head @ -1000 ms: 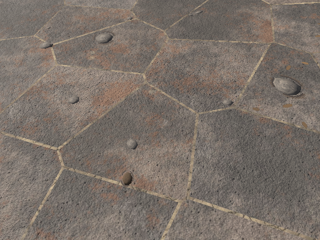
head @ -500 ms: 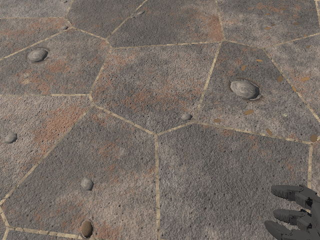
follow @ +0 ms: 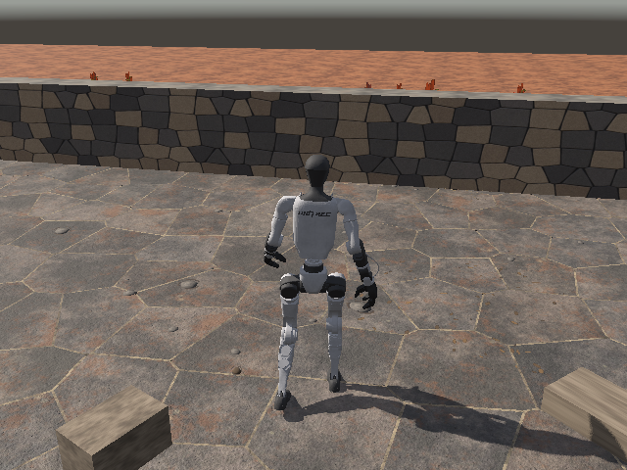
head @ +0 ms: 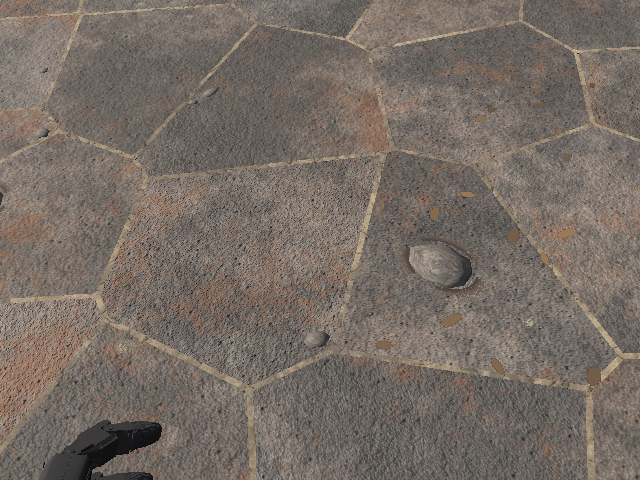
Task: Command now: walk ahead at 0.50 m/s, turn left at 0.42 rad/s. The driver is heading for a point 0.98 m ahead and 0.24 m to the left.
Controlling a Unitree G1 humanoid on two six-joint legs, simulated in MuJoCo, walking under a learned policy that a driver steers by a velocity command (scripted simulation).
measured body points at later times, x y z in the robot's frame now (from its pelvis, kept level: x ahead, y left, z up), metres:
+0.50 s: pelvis +0.26 +0.05 -0.01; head +0.30 +0.07 +0.43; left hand +0.19 +0.35 -0.14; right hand +0.55 -0.12 -0.08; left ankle +0.33 +0.15 -0.73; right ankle +0.10 -0.12 -0.68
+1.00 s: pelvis +0.54 +0.11 +0.00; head +0.57 +0.12 +0.45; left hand +0.60 +0.43 -0.08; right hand +0.72 -0.12 -0.12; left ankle +0.34 +0.15 -0.69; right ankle +0.68 +0.08 -0.73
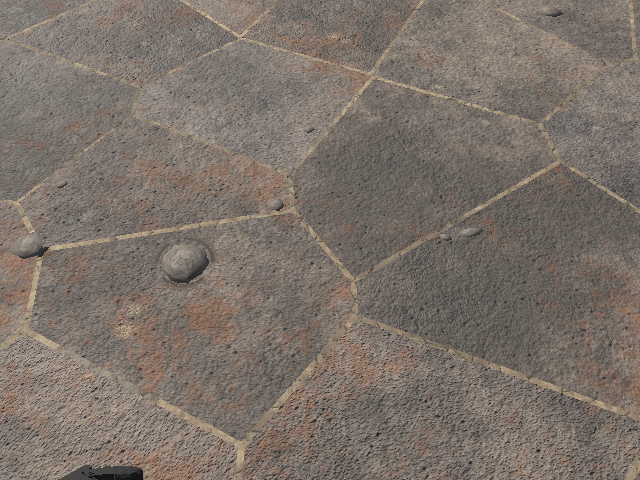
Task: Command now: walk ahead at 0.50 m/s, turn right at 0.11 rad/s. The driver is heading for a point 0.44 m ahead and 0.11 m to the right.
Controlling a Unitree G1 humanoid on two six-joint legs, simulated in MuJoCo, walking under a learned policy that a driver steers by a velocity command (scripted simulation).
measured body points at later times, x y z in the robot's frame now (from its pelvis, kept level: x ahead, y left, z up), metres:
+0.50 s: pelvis +0.26 +0.01 +0.01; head +0.29 +0.01 +0.46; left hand +0.35 +0.29 -0.11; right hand +0.44 -0.28 -0.05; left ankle +0.37 +0.10 -0.72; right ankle +0.11 -0.09 -0.68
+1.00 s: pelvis +0.38 -0.04 +0.01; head +0.39 -0.05 +0.46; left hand +0.63 +0.13 -0.07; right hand +0.38 -0.31 -0.12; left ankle +0.37 +0.10 -0.72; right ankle +0.38 -0.16 -0.72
